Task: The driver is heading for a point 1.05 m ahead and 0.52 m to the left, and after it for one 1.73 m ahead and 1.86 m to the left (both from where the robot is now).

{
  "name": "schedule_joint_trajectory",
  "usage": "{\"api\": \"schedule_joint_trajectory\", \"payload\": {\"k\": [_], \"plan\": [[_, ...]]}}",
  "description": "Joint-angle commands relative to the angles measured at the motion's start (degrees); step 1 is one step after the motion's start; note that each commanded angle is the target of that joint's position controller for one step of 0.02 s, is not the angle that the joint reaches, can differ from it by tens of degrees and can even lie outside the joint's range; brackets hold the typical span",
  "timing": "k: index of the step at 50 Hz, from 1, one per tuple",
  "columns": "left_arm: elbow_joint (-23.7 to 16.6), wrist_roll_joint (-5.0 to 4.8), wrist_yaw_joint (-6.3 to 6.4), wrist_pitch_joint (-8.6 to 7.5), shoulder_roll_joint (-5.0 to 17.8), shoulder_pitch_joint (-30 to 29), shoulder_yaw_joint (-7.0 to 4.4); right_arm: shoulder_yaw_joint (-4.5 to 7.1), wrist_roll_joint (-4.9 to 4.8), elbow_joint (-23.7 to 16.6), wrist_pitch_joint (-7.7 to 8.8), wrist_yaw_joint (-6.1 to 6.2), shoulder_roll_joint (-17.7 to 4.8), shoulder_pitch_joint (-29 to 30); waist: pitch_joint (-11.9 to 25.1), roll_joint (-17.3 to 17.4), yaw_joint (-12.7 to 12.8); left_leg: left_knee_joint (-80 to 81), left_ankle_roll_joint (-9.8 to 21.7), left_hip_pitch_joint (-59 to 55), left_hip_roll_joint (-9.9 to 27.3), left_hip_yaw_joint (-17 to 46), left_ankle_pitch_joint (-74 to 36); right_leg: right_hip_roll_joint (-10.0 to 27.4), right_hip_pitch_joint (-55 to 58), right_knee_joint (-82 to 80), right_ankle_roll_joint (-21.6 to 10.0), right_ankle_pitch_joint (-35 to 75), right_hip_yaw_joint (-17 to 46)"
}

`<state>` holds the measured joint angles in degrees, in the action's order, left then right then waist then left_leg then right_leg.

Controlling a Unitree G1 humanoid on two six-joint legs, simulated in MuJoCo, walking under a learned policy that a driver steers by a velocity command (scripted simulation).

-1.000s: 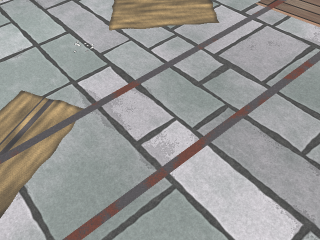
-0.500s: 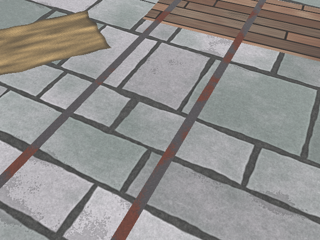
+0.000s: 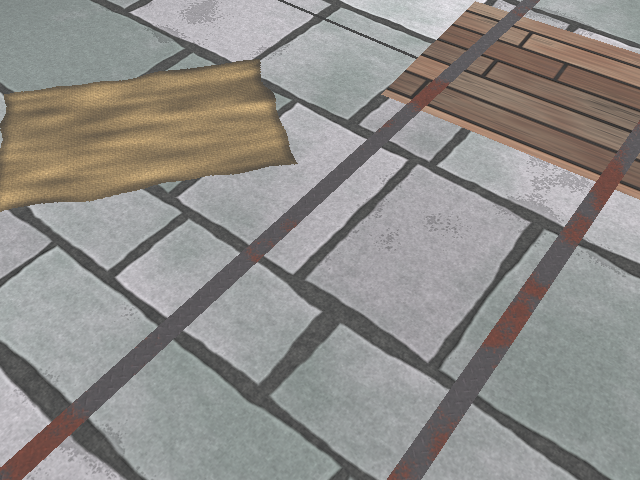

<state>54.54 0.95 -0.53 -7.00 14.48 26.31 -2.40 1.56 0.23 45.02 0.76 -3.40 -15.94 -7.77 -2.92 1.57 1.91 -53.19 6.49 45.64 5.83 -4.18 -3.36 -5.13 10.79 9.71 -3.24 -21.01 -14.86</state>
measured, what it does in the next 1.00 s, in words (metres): walks ahead, turning left: left foot, then right foot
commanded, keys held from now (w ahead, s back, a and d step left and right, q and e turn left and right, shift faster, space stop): w+q+shift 1.00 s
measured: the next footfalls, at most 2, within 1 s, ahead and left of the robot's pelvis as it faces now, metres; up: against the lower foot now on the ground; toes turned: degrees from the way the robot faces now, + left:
left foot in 0.12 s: +0.32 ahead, +0.04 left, +0.00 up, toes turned +11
right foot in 0.56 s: +0.79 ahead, +0.03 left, +0.00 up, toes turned +34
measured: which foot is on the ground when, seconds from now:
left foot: up 0.00-0.10, down 0.12-0.54, up 0.56-1.00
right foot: down 0.00-0.12, up 0.14-0.54, down 0.56-1.00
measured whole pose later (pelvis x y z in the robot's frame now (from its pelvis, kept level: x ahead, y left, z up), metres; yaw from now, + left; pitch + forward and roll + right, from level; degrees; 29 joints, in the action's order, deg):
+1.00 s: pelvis +0.86 +0.30 -0.03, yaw +56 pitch +1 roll -2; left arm 51.5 1.9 0.7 -3.8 15.3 30.1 -2.1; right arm 0.4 1.7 33.6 1.2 -4.8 -17.5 3.9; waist -2.4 2.4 3.5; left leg -40.5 12.2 35.4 -2.6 -8.2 7.7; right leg 3.6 13.8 26.4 4.6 -23.2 -18.6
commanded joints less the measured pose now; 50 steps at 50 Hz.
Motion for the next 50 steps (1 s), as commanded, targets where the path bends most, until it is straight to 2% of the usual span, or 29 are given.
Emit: {"api": "schedule_joint_trajectory", "payload": {"k": [1,4,5,6,7,8,9,10,11,13,17,21,23,25,26,27,28,29,30,31,32,35,37,40,43,45,47,49,50], "plan": [[-3.73,-0.34,1.68,-0.84,7.1,-3.1,-0.53,-0.6,0.32,-4.56,1.02,-1.03,-1.12,5.29,-4.13,-4.45,-2.79,10.88,2.19,-12.49,-5.61,-7.77,-5.09,13.46,-9.64,-1.36,3.84,66.35,-2.6],[-5.96,0.39,3.77,1.59,12.95,-7.51,-2.14,1.31,-0.02,-0.24,0.36,-0.33,-6.58,-10.47,5.66,-9.26,-12.5,11.42,4.42,-29.6,-11.24,-8.36,2.47,17.16,-4.99,18.41,3.89,89.8,-1.8],[-7.38,0.86,3.86,2.69,14.11,-11.34,-2.67,2.79,0.06,3.17,0.11,0.35,-9.31,-22.2,10.24,-9.45,-18.29,11.24,6.31,-40.77,-11.7,-5.82,6.75,18.09,-8.77,32.87,2.88,88.9,-0.33],[-8.22,1.08,3.27,3.56,14.45,-15.12,-3.12,4.65,-0.14,6.16,0.0,1.55,-11.91,-32.87,12.7,-5.96,-23.3,15.84,9.46,-52.0,-10.31,-0.35,11.41,15.77,-16.82,55.27,1.77,72.69,0.36],[-9.08,1.38,1.56,3.05,7.57,-19.26,-1.68,5.75,-1.82,6.1,-0.72,2.52,-12.32,-27.57,5.15,7.75,-19.4,18.91,10.6,-54.02,-7.46,7.4,13.05,2.99,-33.8,78.4,1.64,9.36,2.71],[-16.08,0.68,0.97,1.39,2.1,-11.42,0.28,6.31,0.8,3.5,-1.04,2.27,-18.26,-19.97,10.08,14.54,-6.22,21.99,21.65,-64.55,2.4,35.64,6.23,-0.05,-55.66,91.85,4.81,-7.64,12.03],[-17.87,0.78,0.93,-0.3,3.81,-12.15,1.18,6.7,1.29,1.42,-0.88,2.61,-17.32,-18.42,15.93,6.94,-8.09,36.43,25.38,-67.96,8.84,52.67,26.71,2.03,-61.98,89.97,3.78,-6.06,20.59],[-17.26,0.93,0.74,-1.22,6.81,-14.87,0.95,5.57,1.59,1.92,-0.49,3.21,-11.54,-17.66,6.5,-4.23,-6.27,42.35,20.83,-57.69,8.38,51.68,32.95,5.62,-61.94,81.74,3.17,-1.39,21.46],[-17.56,1.33,0.69,-0.98,7.06,-16.97,0.86,4.82,1.44,2.75,0.13,3.38,-9.02,-15.79,1.62,-8.22,-3.25,42.46,17.56,-48.29,6.0,46.1,29.56,8.09,-58.14,74.62,3.56,0.76,21.16],[-17.16,3.51,0.58,1.66,6.2,-16.52,1.59,4.1,0.48,2.2,2.16,3.96,-8.54,-13.68,-1.48,-9.14,0.19,42.31,15.06,-35.92,0.4,36.06,19.36,10.74,-51.19,67.54,5.42,1.19,20.43],[-21.99,2.88,-0.52,3.59,4.43,-26.85,2.96,4.31,-0.15,1.58,4.36,3.48,-9.77,-14.99,-4.29,-5.49,-2.21,44.7,12.52,-24.3,-6.44,26.68,6.23,12.23,-44.72,46.51,7.94,10.71,15.32],[-25.38,1.14,-0.63,3.19,3.16,-34.67,3.77,5.21,-0.74,2.6,3.9,2.69,-10.58,-20.5,-0.85,-0.17,-8.55,40.6,7.81,-34.73,-7.53,25.96,-12.51,7.54,-42.62,29.12,6.21,25.53,13.2],[-26.74,0.86,-0.35,2.79,3.95,-36.08,3.62,5.52,-0.42,2.61,3.75,2.87,-11.01,-20.7,0.26,1.51,-9.11,37.91,6.78,-39.73,-6.17,27.16,-17.77,6.15,-40.83,23.71,5.09,25.87,14.04],[-25.6,0.73,0.39,2.39,6.64,-30.34,2.5,5.92,-0.45,1.6,3.95,3.23,-12.59,-17.43,4.43,1.94,-5.69,31.1,4.09,-40.28,-6.4,27.55,-28.14,3.38,-28.4,19.01,3.89,23.26,14.9],[-23.76,0.31,1.13,2.15,9.9,-22.91,1.09,6.3,-0.04,1.08,4.21,3.07,-14.56,-15.55,9.41,2.24,-1.57,22.42,2.79,-40.32,-6.38,27.94,-32.3,2.78,-19.32,19.9,3.2,19.42,16.09],[-20.66,0.05,2.03,1.95,12.7,-10.22,-0.4,6.62,0.19,0.04,4.56,2.77,-16.28,-11.06,14.82,2.3,6.42,9.61,1.87,-35.58,-7.7,27.05,-29.97,4.86,-6.37,20.29,2.47,15.6,16.94],[-17.96,1.27,3.27,1.85,16.63,3.19,-2.26,5.26,0.47,-1.69,5.3,2.69,-11.19,-8.53,21.71,-2.0,11.64,-8.02,1.58,-27.11,-10.27,23.43,-13.5,14.1,7.43,22.16,1.0,-0.84,24.99],[-17.86,4.16,3.09,1.72,19.68,2.11,-2.83,2.5,-2.13,-4.21,4.98,3.01,-0.79,-15.81,27.81,-19.65,4.08,-25.08,0.06,-9.52,-15.94,16.85,34.92,32.64,19.57,13.9,-3.83,-13.71,54.15],[-18.68,2.99,2.4,2.41,17.35,-4.22,-3.47,1.97,-1.28,-4.74,4.07,3.49,-5.59,-15.17,26.17,-19.8,2.65,-29.48,0.87,-2.69,-11.47,13.27,28.74,32.38,13.93,6.34,-6.16,-26.77,67.03],[-19.43,2.33,2.18,2.7,10.9,-9.95,-2.22,2.61,0.27,-4.0,3.16,3.28,-8.62,-9.66,15.59,-11.47,2.51,-27.46,0.62,-1.35,-7.81,11.45,21.91,28.28,3.9,4.99,-5.19,-26.67,56.07],[-18.26,2.13,1.89,2.86,8.03,-11.17,-1.57,2.77,1.12,-4.13,2.53,2.49,-8.9,-7.35,9.76,-5.34,1.76,-25.16,0.11,-2.29,-5.81,10.11,19.24,25.9,-3.37,5.44,-4.59,-15.89,46.4],[-12.4,1.44,1.28,1.77,5.12,-6.0,-0.73,1.49,2.06,-7.35,0.4,0.06,-4.09,-2.98,2.68,-5.92,-0.33,-23.26,-0.59,-2.28,-1.41,9.5,19.28,22.43,-13.65,2.76,-2.5,0.8,30.21],[-10.51,0.31,0.41,0.63,4.77,-5.36,-0.68,0.59,2.07,-10.28,-0.6,-0.69,-2.57,0.36,0.81,-6.07,-1.7,-22.35,-0.79,0.82,0.31,8.91,17.13,22.56,-15.4,0.43,-1.58,8.53,23.21],[-9.97,0.55,0.08,-0.58,6.25,-8.07,-0.86,-0.09,1.67,-13.88,-0.83,-1.44,-3.11,5.12,-1.87,-6.79,-3.99,-14.59,-1.11,-0.72,0.63,6.77,7.82,19.99,-20.21,-2.66,-0.13,19.98,10.78],[-8.32,0.56,0.28,-0.83,8.32,-5.51,-1.29,-0.52,1.74,-15.42,-0.78,-2.62,-3.75,11.86,-5.66,-3.34,-2.42,0.54,0.54,-5.84,-1.65,-0.66,1.79,16.65,-19.58,-5.6,1.53,28.81,1.57],[-7.37,0.71,0.71,-0.43,10.47,-2.18,-1.64,-0.8,1.69,-15.48,-0.4,-2.91,-3.28,14.03,-5.55,-3.54,-1.81,6.98,2.81,-10.79,-5.09,-5.43,2.47,16.62,-14.71,-2.56,2.43,50.01,-1.68],[-7.64,0.61,1.58,0.88,13.83,-0.33,-2.35,-0.16,1.56,-13.84,-0.11,-2.12,-4.89,10.18,-0.9,-6.77,-4.59,8.95,4.63,-16.66,-9.59,-8.01,7.57,18.21,-7.67,7.37,3.12,75.86,-2.19],[-9.14,0.99,2.2,2.98,17.1,-3.44,-3.24,1.82,1.34,-9.09,0.26,-0.79,-8.65,-6.63,7.98,-8.99,-13.47,9.94,7.16,-34.88,-12.76,-5.75,13.72,21.06,-9.76,29.76,1.96,84.84,-0.61],[-10.56,1.26,1.92,3.63,16.68,-5.79,-3.24,3.73,1.32,-4.79,0.48,0.48,-11.46,-18.9,13.02,-6.96,-18.07,14.72,9.06,-51.5,-13.16,-1.5,15.27,20.53,-19.38,47.85,1.8,73.98,0.34]]}}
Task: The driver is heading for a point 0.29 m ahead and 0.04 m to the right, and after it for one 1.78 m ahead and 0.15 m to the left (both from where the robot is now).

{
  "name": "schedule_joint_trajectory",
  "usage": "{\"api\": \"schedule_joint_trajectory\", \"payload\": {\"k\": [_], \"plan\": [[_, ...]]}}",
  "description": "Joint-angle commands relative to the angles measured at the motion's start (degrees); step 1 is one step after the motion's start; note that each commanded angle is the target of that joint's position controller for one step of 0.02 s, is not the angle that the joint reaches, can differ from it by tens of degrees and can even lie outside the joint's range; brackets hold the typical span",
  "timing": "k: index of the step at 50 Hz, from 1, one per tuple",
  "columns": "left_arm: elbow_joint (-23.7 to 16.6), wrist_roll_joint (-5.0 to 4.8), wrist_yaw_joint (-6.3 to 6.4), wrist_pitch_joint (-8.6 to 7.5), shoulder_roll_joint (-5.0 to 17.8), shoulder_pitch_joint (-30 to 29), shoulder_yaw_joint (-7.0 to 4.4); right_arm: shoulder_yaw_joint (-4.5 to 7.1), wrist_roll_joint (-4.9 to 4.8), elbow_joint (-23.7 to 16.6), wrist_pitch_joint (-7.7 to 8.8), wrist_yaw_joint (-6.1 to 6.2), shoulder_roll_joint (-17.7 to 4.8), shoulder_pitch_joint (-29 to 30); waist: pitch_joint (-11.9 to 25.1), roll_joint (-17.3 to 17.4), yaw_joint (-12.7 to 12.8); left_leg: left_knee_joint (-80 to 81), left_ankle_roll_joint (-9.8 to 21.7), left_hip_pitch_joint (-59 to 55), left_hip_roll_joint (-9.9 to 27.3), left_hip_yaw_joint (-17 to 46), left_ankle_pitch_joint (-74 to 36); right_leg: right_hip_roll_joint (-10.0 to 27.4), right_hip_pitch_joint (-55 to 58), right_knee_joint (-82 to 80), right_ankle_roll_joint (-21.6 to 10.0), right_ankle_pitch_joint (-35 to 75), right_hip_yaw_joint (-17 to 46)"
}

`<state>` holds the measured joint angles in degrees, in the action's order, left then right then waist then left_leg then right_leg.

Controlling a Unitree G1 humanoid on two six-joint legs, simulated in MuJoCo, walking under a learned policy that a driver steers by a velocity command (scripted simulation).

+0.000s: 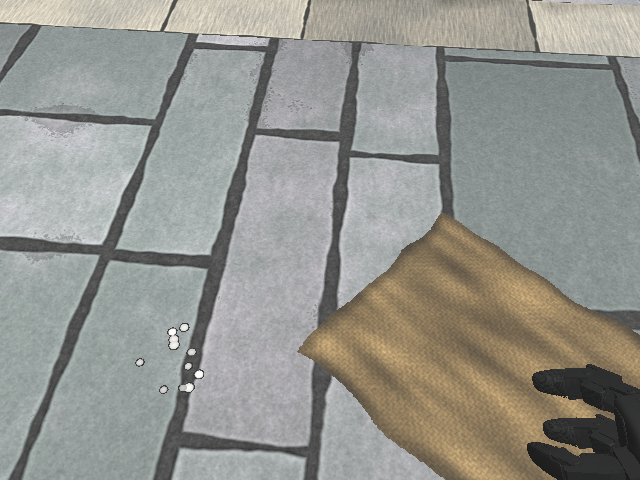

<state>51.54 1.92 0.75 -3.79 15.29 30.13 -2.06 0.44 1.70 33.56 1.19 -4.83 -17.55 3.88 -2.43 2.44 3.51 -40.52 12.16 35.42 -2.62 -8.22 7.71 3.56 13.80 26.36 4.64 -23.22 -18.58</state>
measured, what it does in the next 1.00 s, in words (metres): walks ahead, turning left: left foot, then right foot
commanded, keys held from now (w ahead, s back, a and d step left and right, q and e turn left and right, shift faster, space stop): w+q+shift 0.04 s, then q+shift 0.06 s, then shift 0.90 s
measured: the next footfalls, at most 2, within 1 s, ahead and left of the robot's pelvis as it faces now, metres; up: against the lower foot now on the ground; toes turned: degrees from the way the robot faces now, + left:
left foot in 0.02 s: +0.19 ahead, +0.02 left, +0.00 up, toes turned +5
right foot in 0.40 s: +0.55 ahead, -0.05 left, +0.00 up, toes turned +17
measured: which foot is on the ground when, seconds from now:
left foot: up 0.00-0.00, down 0.02-0.40, up 0.42-0.76, down 0.78-1.00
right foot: down 0.00-0.02, up 0.04-0.38, down 0.40-1.00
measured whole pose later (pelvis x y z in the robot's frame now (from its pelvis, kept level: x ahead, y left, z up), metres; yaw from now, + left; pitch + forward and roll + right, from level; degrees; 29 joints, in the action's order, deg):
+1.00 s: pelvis +0.40 +0.00 +0.04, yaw +19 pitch -1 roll +1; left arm 50.7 1.0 -0.2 0.6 13.3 14.8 -0.6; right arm -0.4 0.6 54.4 0.0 1.6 -11.7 -15.6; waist 0.2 -1.7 1.4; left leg -25.8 1.7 9.3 -3.2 1.8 15.4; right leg -0.8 -17.6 23.8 -2.5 -5.1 -2.1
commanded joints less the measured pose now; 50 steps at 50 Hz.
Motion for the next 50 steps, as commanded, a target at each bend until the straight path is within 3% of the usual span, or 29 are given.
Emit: {"api": "schedule_joint_trajectory", "payload": {"k": [1,2,3,4,5,6,8,10,13,16,18,19,20,21,22,24,25,28,31,34,37,38,39,40,41,42,44,48,50], "plan": [[-8.58,0.53,-0.31,0.54,11.61,-10.69,-3.11,7.18,-2.18,7.38,-0.8,3.56,-13.53,-28.4,10.85,4.15,-15.94,5.55,4.36,-50.93,0.91,14.02,8.74,0.84,-39.09,53.23,-4.35,17.18,4.65],[-16.24,-0.22,-0.71,-0.67,8.05,-7.12,-1.73,7.99,0.49,3.76,-1.85,3.42,-20.83,-23.21,18.59,11.79,-8.17,13.07,16.48,-65.66,16.09,47.35,4.7,-5.05,-61.7,72.34,-1.17,-6.19,12.64],[-18.04,-0.67,-0.6,-2.23,10.41,-13.95,-1.44,8.1,0.69,2.7,-2.21,4.47,-18.61,-27.59,21.08,0.23,-12.58,21.41,17.14,-64.64,18.03,54.83,4.72,-3.25,-66.45,71.57,-1.5,-1.72,21.93],[-18.14,-1.0,-0.51,-2.97,9.59,-15.43,-0.86,7.71,-0.09,4.87,-1.46,5.13,-15.96,-25.99,10.95,-4.1,-9.4,23.66,14.91,-54.04,17.4,50.1,-4.34,-0.13,-65.82,64.42,-1.83,0.41,22.9],[-17.97,-0.44,-0.26,-2.76,8.83,-16.19,-0.53,6.89,-0.68,6.23,-0.49,5.58,-13.29,-24.22,4.06,-7.38,-5.41,22.96,12.35,-42.96,14.24,43.46,-16.36,1.94,-61.44,57.05,-1.42,-0.04,22.68],[-16.64,0.36,-0.02,-1.53,8.45,-14.2,-0.39,6.17,-0.78,5.64,0.36,6.01,-11.62,-20.86,1.37,-9.07,-2.41,21.9,10.43,-34.66,12.3,36.03,-27.83,3.49,-56.19,53.56,-0.81,-0.92,22.03],[-15.38,1.51,-0.17,1.25,8.18,-11.28,-0.41,4.65,-1.7,5.73,1.56,5.66,-8.4,-18.58,0.95,-9.42,0.62,22.49,7.92,-22.8,9.33,27.87,-41.33,4.81,-46.65,44.69,0.27,-1.92,20.59],[-16.56,1.03,-0.5,1.8,5.62,-14.18,0.36,4.78,-1.1,7.2,2.39,5.0,-8.89,-18.97,1.72,-7.15,0.55,21.53,5.26,-18.11,4.31,21.92,-48.9,2.92,-42.48,34.33,-0.51,4.04,17.61],[-16.73,-0.33,-0.66,1.32,2.67,-17.23,1.56,4.5,-1.43,9.12,2.55,4.27,-6.72,-20.46,4.78,-1.47,-2.34,19.96,-0.46,-17.93,-0.91,15.43,-45.09,-1.07,-34.76,17.25,-3.42,23.42,14.58],[-16.53,-0.48,-0.48,0.97,3.9,-20.48,1.25,4.15,-1.8,11.26,2.44,4.59,-5.8,-25.05,4.59,-0.38,-5.82,17.96,-3.39,-24.88,1.08,17.67,-39.68,-3.93,-33.08,8.53,-5.15,31.54,14.68],[-14.51,0.16,-0.12,0.14,6.61,-14.79,0.19,4.67,-1.07,11.53,2.21,5.44,-7.74,-24.58,5.23,1.03,-3.12,10.65,-5.42,-29.75,3.43,20.02,-42.46,-5.21,-29.12,4.97,-6.83,30.0,16.49],[-12.2,0.36,0.02,-0.66,7.46,-8.35,-0.26,4.92,-1.25,11.17,2.07,5.7,-8.66,-22.06,6.11,0.63,0.91,2.61,-6.65,-30.35,2.74,19.19,-41.51,-4.5,-24.23,0.5,-7.65,34.02,17.01],[-10.58,0.43,0.18,-1.76,10.32,-3.79,-0.91,4.73,-1.62,10.36,2.14,5.75,-7.56,-22.45,8.51,-4.01,2.61,-10.56,-8.07,-27.61,-1.56,16.9,-27.02,0.91,-17.13,-0.32,-8.68,57.14,20.46],[-12.12,1.07,-0.21,-1.71,13.19,-4.6,-1.34,3.85,-3.5,10.33,1.74,6.14,-1.3,-34.39,18.28,-18.45,-2.9,-33.86,-11.42,-14.26,-10.78,13.89,27.15,21.54,-1.55,6.5,-20.9,93.1,40.7],[-13.16,-0.98,-0.75,-0.55,11.91,-5.03,-1.59,3.85,-1.87,11.92,1.37,6.75,-4.32,-37.24,26.21,-14.14,-2.68,-40.36,-10.81,-10.52,-10.8,18.94,28.17,23.5,0.1,3.76,-24.54,90.46,50.44],[-14.16,-1.77,-0.28,0.58,5.41,-13.68,-0.09,3.85,-0.29,11.72,0.19,6.4,-5.83,-28.4,15.32,-4.37,-3.67,-38.1,-11.89,-8.24,-5.66,18.84,20.39,16.97,-12.96,-1.62,-21.35,62.93,40.89],[-13.58,-1.57,-0.03,0.74,3.63,-14.88,0.6,3.5,-0.3,11.04,-0.51,5.87,-4.89,-24.98,11.56,-3.68,-3.72,-34.47,-12.21,-7.71,-3.82,18.22,19.75,14.23,-17.29,-3.53,-19.44,56.37,36.71],[-11.19,-0.7,-0.16,1.17,4.49,-14.85,0.75,2.59,-0.29,11.84,-3.43,4.73,-1.76,-26.12,9.03,-6.83,-5.53,-24.39,-13.09,-17.01,-3.23,14.66,17.8,9.5,-28.96,-8.46,-16.53,46.14,28.81],[-10.06,0.07,-0.44,1.64,5.42,-16.06,0.55,1.59,-0.39,12.57,-4.37,4.78,-0.49,-24.77,8.62,-9.36,-5.76,-12.01,-12.72,-20.5,-1.66,11.64,18.49,7.76,-32.13,-10.71,-15.91,32.58,26.18],[-9.07,-0.17,-0.8,3.12,6.64,-15.45,-0.14,1.2,-0.36,12.87,-4.87,4.85,-1.36,-21.62,7.13,-12.3,-4.12,-3.1,-11.54,-22.72,-0.31,9.23,16.12,7.25,-33.96,-13.65,-15.34,9.1,28.07],[-8.61,-1.0,-0.67,5.04,7.14,-15.99,-0.6,0.95,-0.26,14.45,-4.14,4.9,-1.11,-22.89,4.03,-10.65,-5.27,8.57,-9.06,-28.96,-0.46,7.17,10.85,7.17,-39.56,-14.77,-12.69,-5.03,29.42],[-8.21,-1.06,-0.51,5.32,6.48,-15.27,-0.52,0.87,-0.04,14.65,-3.63,5.11,-1.24,-22.6,2.38,-9.23,-5.25,13.26,-7.64,-30.38,0.23,8.81,9.86,6.65,-41.57,-14.71,-10.59,-7.71,29.38],[-8.18,-1.08,-0.52,5.38,5.22,-14.63,-0.34,0.8,0.57,14.14,-2.94,5.52,-2.38,-21.71,0.77,-4.86,-4.77,20.23,-5.99,-28.77,4.73,15.54,12.03,5.05,-41.84,-11.84,-7.99,-6.94,28.05],[-8.98,-1.94,-0.67,5.22,3.06,-14.36,0.15,1.24,0.36,13.53,-2.46,6.1,-4.78,-18.73,-0.72,3.88,-2.46,26.2,-3.47,-20.77,11.58,26.26,21.88,-0.65,-39.74,-7.12,-5.38,-2.7,21.97],[-7.9,-2.02,-0.84,5.14,2.56,-15.62,0.22,0.41,-0.3,13.7,-1.74,6.2,-1.98,-15.87,-1.45,4.9,-1.97,30.87,-3.34,-10.33,14.46,28.78,27.14,-3.2,-28.93,-1.72,-4.83,6.38,19.36],[-6.99,-1.65,-1.06,4.98,1.6,-15.15,0.31,-0.13,-0.43,14.03,-0.99,6.44,-0.59,-13.21,-1.23,4.73,-0.25,30.51,-5.23,-7.45,12.28,25.75,25.6,-2.84,-22.84,-0.26,-5.26,10.76,20.32],[-5.15,-0.87,-1.09,4.52,2.37,-13.45,0.19,0.14,-0.86,15.66,-0.1,6.76,-1.16,-14.26,0.3,4.74,0.23,28.19,-7.79,-9.24,8.8,21.1,20.49,-2.03,-19.59,-1.95,-5.56,14.88,20.43],[-2.84,-0.94,-0.79,3.67,4.53,-13.78,0.04,0.47,-1.26,18.29,-0.55,6.65,-0.45,-19.06,-1.24,-1.07,-1.66,24.48,-7.83,-14.17,6.06,18.23,16.52,1.12,-24.89,-6.54,-6.71,9.58,24.34],[-1.98,-1.01,-0.58,3.74,3.95,-14.73,0.19,0.71,-0.99,19.81,-0.83,6.7,-0.25,-21.42,-1.99,-3.79,-2.79,22.17,-7.35,-18.4,5.35,16.98,12.03,1.86,-28.97,-8.75,-7.24,7.02,25.88]]}}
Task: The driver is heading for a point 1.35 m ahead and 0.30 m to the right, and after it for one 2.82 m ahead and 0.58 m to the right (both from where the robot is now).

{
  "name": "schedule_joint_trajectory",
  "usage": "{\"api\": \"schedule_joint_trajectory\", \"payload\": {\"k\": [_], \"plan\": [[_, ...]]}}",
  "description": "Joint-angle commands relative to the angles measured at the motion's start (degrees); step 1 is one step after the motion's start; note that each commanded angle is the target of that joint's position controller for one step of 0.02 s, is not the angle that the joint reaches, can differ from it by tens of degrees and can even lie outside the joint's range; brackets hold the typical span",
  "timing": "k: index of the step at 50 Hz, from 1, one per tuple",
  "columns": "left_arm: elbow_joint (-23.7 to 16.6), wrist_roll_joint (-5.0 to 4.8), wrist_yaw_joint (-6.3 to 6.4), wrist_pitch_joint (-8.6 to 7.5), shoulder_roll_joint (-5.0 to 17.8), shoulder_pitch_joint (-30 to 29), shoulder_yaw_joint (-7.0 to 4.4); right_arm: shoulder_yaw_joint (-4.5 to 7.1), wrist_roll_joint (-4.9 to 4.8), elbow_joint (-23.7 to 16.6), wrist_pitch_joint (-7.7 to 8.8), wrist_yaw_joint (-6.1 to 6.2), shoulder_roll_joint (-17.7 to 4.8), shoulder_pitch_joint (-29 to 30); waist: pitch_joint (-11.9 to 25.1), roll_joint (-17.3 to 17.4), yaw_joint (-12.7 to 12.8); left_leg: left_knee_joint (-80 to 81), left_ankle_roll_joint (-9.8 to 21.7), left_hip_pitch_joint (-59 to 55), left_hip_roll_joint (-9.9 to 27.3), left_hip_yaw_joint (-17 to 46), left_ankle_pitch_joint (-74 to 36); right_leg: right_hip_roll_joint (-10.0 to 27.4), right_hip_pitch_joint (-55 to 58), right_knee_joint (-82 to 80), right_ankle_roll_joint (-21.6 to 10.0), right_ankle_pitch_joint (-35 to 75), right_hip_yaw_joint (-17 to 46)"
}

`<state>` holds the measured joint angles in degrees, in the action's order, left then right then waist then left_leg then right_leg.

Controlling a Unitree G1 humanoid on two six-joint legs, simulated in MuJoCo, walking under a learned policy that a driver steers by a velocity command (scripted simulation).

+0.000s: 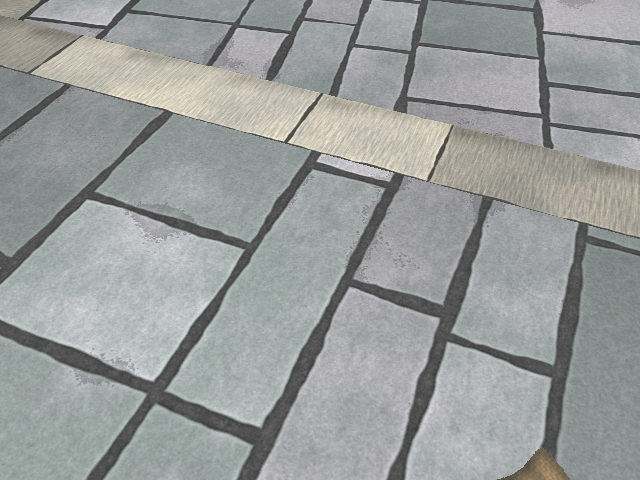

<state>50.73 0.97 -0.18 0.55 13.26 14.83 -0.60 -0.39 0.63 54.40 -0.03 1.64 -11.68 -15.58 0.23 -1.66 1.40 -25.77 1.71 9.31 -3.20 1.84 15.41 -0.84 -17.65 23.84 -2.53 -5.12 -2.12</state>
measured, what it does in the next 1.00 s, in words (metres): walks ahead: right foot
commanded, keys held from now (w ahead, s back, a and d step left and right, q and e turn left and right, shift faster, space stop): shift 0.26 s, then w+shift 0.74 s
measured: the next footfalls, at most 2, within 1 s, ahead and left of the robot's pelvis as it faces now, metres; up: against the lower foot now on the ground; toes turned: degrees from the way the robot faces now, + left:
right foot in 0.58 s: +0.21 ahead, -0.15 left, +0.00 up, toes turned -4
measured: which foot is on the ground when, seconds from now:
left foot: down 0.00-0.60, up 0.62-1.00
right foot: down 0.00-0.34, up 0.36-0.56, down 0.58-1.00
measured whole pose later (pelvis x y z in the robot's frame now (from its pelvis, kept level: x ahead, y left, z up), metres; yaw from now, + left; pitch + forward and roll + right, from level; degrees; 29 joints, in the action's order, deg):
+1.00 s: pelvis +0.42 -0.05 -0.03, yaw -1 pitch +3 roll +0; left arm 60.9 0.8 -0.1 -6.5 10.7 30.4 -1.8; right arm 1.2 1.4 44.8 3.3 -3.1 -12.2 5.3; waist -1.9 -0.6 4.5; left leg -34.0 7.3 39.5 1.9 -6.8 0.9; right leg -1.2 18.8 0.6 -1.5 -21.3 -3.4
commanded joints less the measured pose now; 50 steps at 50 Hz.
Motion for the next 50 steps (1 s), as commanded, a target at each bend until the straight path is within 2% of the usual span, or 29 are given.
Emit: {"api": "schedule_joint_trajectory", "payload": {"k": [1,5,13,14,15,16,17,18,19,21,23,25,27,28,29,30,31,32,33,34,35,36,38,41,45,47,48,49,50], "plan": [[-0.77,-0.08,0.49,-0.64,5.61,0.31,-1.17,1.63,0.07,-0.36,0.43,0.25,-6.07,-2.73,-3.99,0.02,-0.98,6.95,3.16,6.32,5.92,6.69,2.62,6.27,2.28,-6.59,-0.05,-10.62,9.57],[1.32,-0.28,0.91,-0.93,4.92,0.6,-1.02,1.79,-0.1,1.64,0.94,0.4,-5.68,-2.92,-1.53,0.3,-0.76,7.41,3.0,4.71,6.43,6.72,-0.9,5.86,5.57,-5.57,-0.14,-6.12,8.71],[5.39,-0.29,1.48,-0.73,4.09,1.31,-0.87,1.62,-0.14,5.6,0.95,0.88,-4.39,-3.56,-1.75,1.25,-0.34,7.74,2.6,3.03,6.61,5.97,-5.31,5.94,7.75,-4.05,-0.81,-0.91,8.02],[5.99,-0.3,1.39,-0.59,4.2,2.13,-1.01,1.8,-0.01,6.43,0.91,0.79,-4.61,-5.66,0.46,1.5,-0.83,8.09,3.4,2.31,5.56,5.65,6.08,4.42,8.05,-3.13,-1.32,-11.89,7.17],[5.71,-0.12,1.11,-0.25,5.79,1.69,-1.7,2.35,0.21,6.33,0.72,0.6,-6.17,-6.36,-1.27,2.69,-1.3,8.42,5.22,3.8,5.32,7.19,19.61,2.77,4.85,-1.13,-2.16,-25.59,6.39],[4.42,0.1,0.54,-0.04,6.66,-0.99,-2.08,2.88,0.38,6.22,0.62,0.27,-7.61,-7.9,-5.2,3.77,-2.73,11.11,7.58,4.15,7.37,11.46,30.78,2.51,-2.49,0.72,-2.59,-33.11,6.93],[2.41,0.13,-0.18,-0.17,4.65,-5.08,-1.72,3.62,0.28,6.58,0.89,0.09,-9.42,-10.13,-8.85,7.71,-4.8,16.14,10.51,0.26,12.03,18.17,36.86,0.8,-10.62,5.54,-1.52,-29.85,3.54],[-0.01,-0.1,-0.65,-0.59,3.15,-10.75,-1.45,4.31,-0.07,7.17,1.37,0.12,-10.24,-11.59,-12.63,11.94,-6.56,22.24,13.1,-3.57,18.27,24.96,36.04,0.1,-18.46,12.58,-0.43,-17.79,-1.32],[-0.86,0.39,-0.74,-1.17,4.62,-12.69,-2.1,4.7,0.48,7.17,1.96,0.19,-9.98,-11.03,-13.4,10.99,-6.82,23.62,14.25,-6.6,21.53,27.24,29.2,2.66,-23.58,18.64,-0.32,-14.58,0.25],[-0.51,0.74,-1.45,-2.4,6.04,-10.23,-3.11,5.17,0.54,6.36,3.47,0.06,-9.58,-8.9,-8.85,6.64,-4.22,22.07,13.33,-13.54,20.23,22.7,19.88,4.78,-26.8,22.2,0.28,-13.19,2.14],[-0.92,0.28,-2.3,-3.14,5.29,-9.59,-3.29,5.37,-0.03,5.27,4.8,-0.18,-9.16,-5.5,-6.54,7.79,-2.3,21.91,11.16,-9.62,16.81,15.94,16.45,4.6,-18.88,18.43,0.44,-11.43,1.08],[-1.74,-0.1,-2.68,-3.05,4.17,-9.95,-3.24,5.61,0.09,5.03,5.47,-0.43,-9.31,-4.38,-8.18,9.82,-1.63,21.91,10.3,-1.81,15.55,12.21,15.85,3.64,-9.04,12.8,0.04,-11.94,-1.26],[-0.33,-0.18,-2.45,-2.94,3.96,-4.12,-3.64,5.88,0.07,4.81,5.56,-0.75,-9.85,-3.09,-8.47,7.82,1.17,18.07,10.36,6.62,14.76,8.99,14.23,1.12,4.55,7.96,-0.5,-10.05,-5.65],[1.72,0.09,-1.9,-3.13,5.03,2.59,-4.41,5.88,0.19,4.63,5.75,-0.99,-10.27,-2.53,-6.59,4.99,4.38,10.81,10.08,11.39,13.38,6.7,4.59,-1.21,14.72,6.65,-1.06,-11.19,-7.27],[5.36,0.43,-0.93,-3.91,7.83,14.47,-5.77,5.45,0.86,4.32,6.16,-1.34,-9.59,-1.83,-1.03,-1.23,9.9,-6.6,8.98,17.87,9.65,2.08,-8.15,-0.04,29.17,5.06,-2.52,-15.38,-3.7],[7.45,2.0,-0.03,-4.63,15.99,25.48,-7.56,3.98,0.07,0.75,6.66,-1.85,-4.09,-0.36,5.35,-20.0,12.94,-34.1,4.96,31.09,1.75,-5.83,-1.64,17.68,38.25,-8.77,-7.69,-44.1,26.36],[7.29,1.89,-0.22,-4.54,11.28,20.94,-5.76,4.24,0.99,-0.97,7.19,-2.52,-4.28,2.26,2.92,-16.21,8.46,-45.04,6.26,38.97,-1.38,2.4,9.78,22.38,31.96,-19.07,-9.39,-52.49,47.78],[4.39,1.54,-0.29,-4.37,10.32,10.77,-5.26,4.36,0.96,-2.41,6.96,-3.05,-5.3,5.15,-2.74,-7.07,3.73,-49.75,7.09,42.66,4.49,3.36,3.67,22.69,25.76,-15.81,-8.86,-47.56,40.27],[3.16,1.04,-0.66,-4.77,8.59,7.05,-4.88,4.48,0.89,-2.02,6.96,-3.81,-6.34,5.21,-2.72,-0.01,2.17,-48.35,6.78,39.97,7.63,2.86,-2.06,20.24,21.13,-14.69,-8.37,-39.5,32.45],[3.12,0.57,-0.73,-5.1,8.16,6.04,-4.55,4.45,1.33,-1.63,6.72,-4.29,-5.56,3.61,-2.48,0.2,0.08,-45.27,6.01,36.77,9.36,2.3,-4.0,17.82,17.54,-16.12,-7.51,-35.0,26.77],[3.41,0.36,-0.63,-5.49,6.58,5.36,-3.88,4.28,2.32,-1.66,5.95,-4.59,-4.99,3.11,-3.56,-1.19,-1.32,-43.44,4.67,34.89,10.38,1.57,-4.93,15.68,14.22,-17.62,-6.61,-31.55,22.64],[4.01,0.33,-0.48,-5.9,5.62,5.94,-3.46,4.05,2.58,-2.11,5.08,-4.97,-4.31,3.79,-4.54,-2.57,-1.75,-42.99,3.53,34.61,10.8,0.58,-6.15,14.29,12.38,-18.82,-6.47,-28.8,19.67],[5.17,0.22,-0.28,-6.59,5.4,8.8,-3.25,3.75,2.15,-4.14,3.87,-5.25,-4.12,7.93,-7.25,-1.67,-1.5,-41.27,2.09,38.8,11.1,-1.29,-9.48,12.9,12.25,-20.57,-7.2,-22.4,15.57],[5.75,-0.02,-0.44,-7.36,5.17,12.04,-2.99,3.28,1.73,-8.52,3.51,-5.37,-4.42,17.66,-10.32,0.17,0.13,-30.1,0.7,40.05,10.47,-4.19,-14.3,11.09,11.39,-23.54,-8.26,-10.99,9.53],[6.49,-0.72,0.07,-8.39,5.32,13.75,-2.73,2.21,0.78,-12.12,3.58,-5.77,-2.99,24.87,-11.93,-0.18,0.78,-12.79,2.94,28.94,8.14,-8.05,-21.51,11.42,12.31,-29.68,-8.06,6.05,3.5],[6.82,-0.91,0.06,-8.33,6.42,13.64,-2.76,2.29,0.63,-12.13,3.41,-5.23,-3.49,23.63,-9.33,-0.21,-0.24,-9.73,4.91,26.27,5.39,-10.17,-19.74,11.05,20.24,-26.32,-7.37,24.0,-0.39],[7.13,-0.64,0.1,-8.24,7.79,14.2,-2.98,2.34,0.65,-12.64,3.65,-4.75,-3.93,23.04,-7.96,-2.67,-0.87,-8.43,6.03,23.01,3.89,-10.69,-16.88,12.74,22.86,-21.49,-7.04,38.89,-0.94],[7.66,-0.15,0.46,-7.8,8.95,14.45,-3.25,2.8,0.6,-12.27,3.7,-4.12,-5.28,20.24,-4.97,-4.6,-2.65,-8.62,6.91,19.16,1.45,-11.31,-13.09,13.71,26.18,-15.53,-6.32,52.96,-1.44],[8.17,0.65,0.96,-7.01,10.34,14.41,-3.67,3.64,0.61,-10.7,3.75,-3.43,-7.38,13.41,-0.39,-6.16,-6.05,-8.92,7.85,12.55,-0.66,-11.02,-8.92,14.25,28.22,-5.94,-5.58,61.02,-1.99]]}}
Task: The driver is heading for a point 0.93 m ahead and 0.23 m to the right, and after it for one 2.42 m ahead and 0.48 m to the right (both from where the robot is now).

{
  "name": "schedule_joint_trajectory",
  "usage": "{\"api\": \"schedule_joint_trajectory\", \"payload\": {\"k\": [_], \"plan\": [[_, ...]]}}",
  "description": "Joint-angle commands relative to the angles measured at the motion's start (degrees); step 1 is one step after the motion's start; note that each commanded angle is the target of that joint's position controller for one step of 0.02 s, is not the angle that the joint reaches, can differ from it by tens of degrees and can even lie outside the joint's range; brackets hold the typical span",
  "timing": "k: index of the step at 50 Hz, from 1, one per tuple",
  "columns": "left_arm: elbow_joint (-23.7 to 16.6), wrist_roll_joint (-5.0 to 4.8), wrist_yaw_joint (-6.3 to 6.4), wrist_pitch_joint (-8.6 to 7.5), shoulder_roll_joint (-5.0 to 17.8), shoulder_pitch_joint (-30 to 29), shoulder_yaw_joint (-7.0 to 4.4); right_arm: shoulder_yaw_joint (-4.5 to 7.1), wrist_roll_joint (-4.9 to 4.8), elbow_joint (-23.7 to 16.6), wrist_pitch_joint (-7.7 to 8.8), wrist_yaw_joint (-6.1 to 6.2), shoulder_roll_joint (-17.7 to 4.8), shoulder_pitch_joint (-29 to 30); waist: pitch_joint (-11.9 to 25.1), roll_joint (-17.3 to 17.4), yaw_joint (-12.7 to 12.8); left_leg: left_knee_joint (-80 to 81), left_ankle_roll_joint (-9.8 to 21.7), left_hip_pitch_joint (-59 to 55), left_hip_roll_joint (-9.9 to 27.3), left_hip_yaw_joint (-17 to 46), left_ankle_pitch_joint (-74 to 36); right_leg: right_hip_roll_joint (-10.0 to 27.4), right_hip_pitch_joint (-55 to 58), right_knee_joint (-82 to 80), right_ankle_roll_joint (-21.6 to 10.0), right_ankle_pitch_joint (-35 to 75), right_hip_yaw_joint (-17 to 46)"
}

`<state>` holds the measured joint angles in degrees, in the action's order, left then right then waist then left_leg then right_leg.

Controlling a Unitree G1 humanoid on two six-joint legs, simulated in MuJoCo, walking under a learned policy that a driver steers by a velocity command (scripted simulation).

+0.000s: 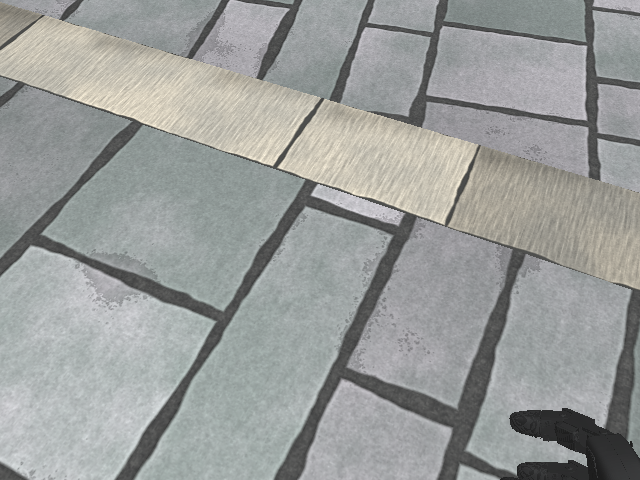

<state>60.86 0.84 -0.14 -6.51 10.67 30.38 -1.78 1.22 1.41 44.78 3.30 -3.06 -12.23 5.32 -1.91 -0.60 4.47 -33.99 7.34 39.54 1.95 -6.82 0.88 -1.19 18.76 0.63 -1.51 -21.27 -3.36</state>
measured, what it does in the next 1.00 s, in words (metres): walks ahead, turning right: left foot, then right foot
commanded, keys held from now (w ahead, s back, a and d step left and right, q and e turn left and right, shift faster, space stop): w+shift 0.32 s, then w+e+shift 0.50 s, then e+shift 0.18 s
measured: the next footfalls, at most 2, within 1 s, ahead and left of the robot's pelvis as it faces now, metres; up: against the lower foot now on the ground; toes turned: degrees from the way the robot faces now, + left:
left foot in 0.04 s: +0.25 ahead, +0.09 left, +0.00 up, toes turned +4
right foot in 0.52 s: +0.72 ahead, -0.04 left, +0.00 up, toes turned -8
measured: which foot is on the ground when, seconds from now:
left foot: up 0.00-0.02, down 0.04-0.54, up 0.56-0.92, down 0.94-1.00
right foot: down 0.00-0.06, up 0.08-0.50, down 0.52-0.94, up 0.96-1.00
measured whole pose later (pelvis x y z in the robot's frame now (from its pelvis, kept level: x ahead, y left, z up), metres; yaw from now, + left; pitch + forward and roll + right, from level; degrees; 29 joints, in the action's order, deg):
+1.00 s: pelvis +0.97 -0.03 +0.00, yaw -29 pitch +2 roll +0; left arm 48.2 -1.7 1.6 -2.2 19.4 22.5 -5.7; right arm -1.0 3.0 36.5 6.1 0.3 -14.1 0.7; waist -4.9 -1.3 6.9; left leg -34.5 -1.6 30.0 3.2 -1.1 7.0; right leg -8.2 -13.3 68.6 -3.3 -29.7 8.8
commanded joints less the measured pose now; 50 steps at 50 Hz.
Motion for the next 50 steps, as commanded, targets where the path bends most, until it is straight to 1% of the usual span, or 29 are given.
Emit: {"api": "schedule_joint_trajectory", "payload": {"k": [1,2,3,4,5,6,7,9,14,18,22,23,25,26,27,28,29,30,31,34,38,41,43,45,46,47,48,49,50], "plan": [[-2.01,1.51,1.48,1.08,14.24,-2.25,-3.0,3.22,-0.36,2.47,0.48,2.09,-9.33,-19.66,8.0,-7.99,-14.36,0.05,3.05,-29.81,-7.57,-2.2,9.95,14.41,-10.38,31.75,-6.06,77.85,-1.38],[-2.82,1.77,1.62,1.49,13.26,-4.13,-2.94,4.64,0.47,5.83,0.64,2.97,-12.7,-32.28,13.81,-5.9,-20.14,0.83,4.57,-46.55,-2.77,3.28,14.01,12.0,-21.73,51.01,-5.7,65.77,-1.68],[-5.51,-0.25,-0.17,1.16,3.66,-0.09,-1.02,6.08,2.54,6.63,0.92,3.63,-18.19,-36.25,21.38,9.09,-14.62,4.74,8.67,-63.97,14.66,29.8,38.78,3.65,-44.23,74.42,-4.57,19.35,0.18],[-6.5,-1.87,-0.98,-0.36,5.14,0.66,-1.34,6.17,1.68,6.81,0.83,2.69,-17.47,-34.59,26.35,14.35,-12.4,19.41,11.29,-66.56,20.27,58.11,49.31,-3.19,-55.72,84.64,-5.45,-4.7,9.12],[-8.75,-1.77,-0.36,-0.48,8.29,-8.19,-2.09,5.72,1.39,7.09,1.21,2.32,-14.33,-27.35,14.08,8.58,-10.5,20.89,8.64,-58.71,16.67,49.22,44.59,1.63,-62.22,86.0,-6.81,2.44,9.54],[-9.74,-1.3,-0.33,-0.71,8.33,-12.04,-1.87,4.74,0.8,7.25,1.94,2.11,-9.95,-24.43,8.01,1.52,-9.5,20.65,7.61,-48.6,15.47,39.01,34.04,4.37,-61.14,82.43,-6.84,7.54,8.42],[-9.77,-0.58,-0.59,-0.39,7.0,-13.04,-1.57,4.1,0.88,7.82,2.41,2.15,-7.53,-22.54,4.83,-1.19,-7.04,21.77,6.07,-40.52,13.04,32.65,27.75,6.27,-57.83,78.78,-6.6,8.66,8.54],[-10.05,1.3,-1.83,1.58,3.98,-11.13,-0.83,2.63,0.26,9.65,3.06,2.62,-3.9,-22.33,1.84,1.75,-2.37,24.56,4.15,-29.52,9.38,24.41,25.12,8.42,-52.76,74.08,-4.92,8.68,8.84],[-16.75,1.7,-2.99,3.17,5.12,-26.67,0.18,2.5,-0.92,10.99,4.7,2.17,-5.96,-27.5,-7.67,1.72,-3.66,32.76,4.68,-23.88,4.44,13.05,11.86,10.38,-60.34,56.6,-1.39,18.88,2.2],[-18.95,0.01,-3.75,2.41,4.9,-34.51,1.22,2.52,-1.96,11.83,5.75,2.33,-7.82,-31.78,-8.9,0.62,-6.15,38.83,2.6,-27.35,4.66,5.67,-6.74,6.59,-49.76,36.59,-3.34,33.94,-3.43],[-18.71,0.09,-2.98,2.3,7.4,-33.87,0.58,2.5,-0.28,12.69,4.73,3.94,-10.26,-35.08,-3.4,4.66,-5.42,28.36,-2.09,-49.47,7.13,-1.57,-49.35,-1.34,-49.3,32.08,-6.93,27.74,-7.76],[-17.95,0.27,-2.72,2.4,8.51,-30.32,0.14,2.77,0.65,12.6,3.93,4.82,-11.54,-35.11,0.2,6.99,-3.16,20.52,-3.18,-52.8,8.25,-2.46,-60.23,-3.84,-45.94,32.56,-7.75,23.65,-8.44],[-12.2,0.11,-2.13,2.54,12.31,-10.51,-1.74,3.61,2.13,11.41,2.0,5.98,-13.85,-31.94,10.1,9.67,6.32,-6.7,-3.95,-50.77,9.52,-3.26,-66.73,-6.4,-28.22,32.84,-10.31,17.08,-7.23],[-9.6,0.68,-1.49,2.9,14.53,0.0,-3.21,3.87,2.19,10.43,1.8,5.99,-14.37,-29.33,13.48,8.94,11.4,-25.19,-3.26,-40.7,8.09,-3.54,-55.89,-3.46,-15.38,31.45,-12.13,10.66,-1.98],[-9.39,0.93,-0.88,4.24,20.62,0.41,-5.71,2.55,-0.36,7.42,3.2,4.33,-6.38,-31.71,17.79,-12.44,5.05,-53.56,-7.52,-12.36,-3.21,-1.33,1.99,11.97,5.26,30.96,-20.46,6.67,26.79],[-10.16,0.65,-1.43,4.62,21.22,-4.22,-6.07,1.88,-1.52,3.86,4.79,3.47,-7.82,-30.08,23.65,-11.0,2.48,-63.77,-7.31,4.02,-6.87,10.31,22.03,18.11,11.84,18.62,-28.16,-1.28,51.23],[-10.67,0.72,-0.97,4.31,18.4,-7.16,-5.81,1.57,-0.86,1.64,5.66,3.66,-8.91,-21.83,15.29,-1.84,3.04,-60.41,-5.52,8.96,-2.4,13.19,17.23,16.71,6.0,15.45,-25.35,-0.24,46.59],[-9.34,0.4,-0.8,3.99,14.2,-8.1,-4.98,1.24,-0.28,0.57,6.35,3.47,-8.68,-19.77,8.07,4.59,0.4,-52.71,-4.62,7.01,0.48,12.91,14.76,14.86,-4.89,13.64,-22.03,3.75,40.38],[-8.73,0.42,-0.43,3.56,12.29,-9.17,-4.44,0.93,0.61,-0.8,5.93,3.32,-7.5,-17.08,3.71,6.71,-2.07,-47.13,-5.04,3.63,2.51,12.84,15.27,11.66,-14.08,12.95,-19.66,8.94,34.63],[-9.15,-0.68,0.21,2.12,10.98,-10.32,-3.32,0.1,3.2,-2.94,2.34,2.44,-5.55,-17.3,-0.72,4.76,-7.05,-38.84,-8.26,-1.93,4.57,11.05,18.75,5.68,-30.06,11.52,-18.21,13.94,26.49],[-11.05,-0.81,-0.13,0.98,13.49,-8.72,-4.08,-1.49,1.93,-9.91,1.67,1.32,-4.85,-3.18,-6.03,0.77,-4.05,-13.47,-10.78,-9.65,3.74,5.85,3.52,0.74,-43.52,6.86,-15.93,21.4,21.78],[-11.52,-1.37,-0.71,1.09,15.68,-5.31,-5.13,-1.67,0.23,-11.39,1.86,1.39,-5.48,-0.46,-2.51,-1.99,-0.54,-3.15,-9.46,-17.28,0.3,4.93,-8.41,1.63,-37.77,8.04,-12.7,33.16,22.67],[-11.43,-1.4,-0.14,1.99,16.08,-3.58,-5.46,-1.25,0.52,-11.88,2.2,2.23,-7.17,-1.11,-1.5,-1.56,-0.12,3.43,-8.4,-18.01,-2.27,5.55,-6.22,1.2,-28.7,16.27,-9.73,46.36,22.62],[-12.02,-1.29,0.5,2.29,18.22,-4.35,-6.01,0.27,0.64,-9.99,3.25,3.74,-11.0,-10.95,5.58,-2.96,-4.96,7.95,-7.46,-30.58,-4.66,6.98,-6.36,-0.56,-25.55,33.85,-5.11,56.91,23.28],[-13.36,-1.86,0.51,2.05,18.17,-7.62,-6.14,1.23,0.85,-7.72,3.95,4.39,-13.37,-20.87,10.46,-3.12,-10.69,9.05,-6.76,-42.72,-0.51,9.53,-11.47,-2.84,-30.7,47.07,-3.25,49.99,22.83],[-16.1,-2.54,0.73,1.99,10.84,-7.93,-4.5,2.17,2.35,-6.08,4.23,4.87,-17.42,-30.5,19.07,4.5,-12.39,3.0,-4.97,-58.15,14.58,18.67,-28.39,-6.3,-40.82,65.9,-2.1,11.18,17.34],[-19.22,-5.45,2.25,2.6,7.88,1.25,-3.42,2.82,2.88,-7.09,3.45,3.68,-19.61,-31.59,33.45,18.0,-7.54,-2.03,3.45,-73.15,35.87,39.46,-54.77,-9.47,-53.16,85.33,-0.17,-20.23,11.49],[-18.54,-2.79,3.06,3.99,13.8,-1.44,-4.07,3.42,1.29,-8.19,2.33,3.63,-16.63,-27.32,35.52,12.04,-8.61,0.23,5.56,-67.67,31.42,39.59,-44.62,-3.94,-56.29,89.11,-0.48,-11.93,9.4],[-19.21,-1.36,2.47,4.7,14.81,-8.46,-4.62,1.55,0.85,-8.86,1.97,3.97,-9.87,-23.48,25.99,8.18,-9.26,3.05,3.16,-59.03,25.46,29.35,-37.15,-1.62,-58.75,84.45,0.03,-6.41,8.15]]}}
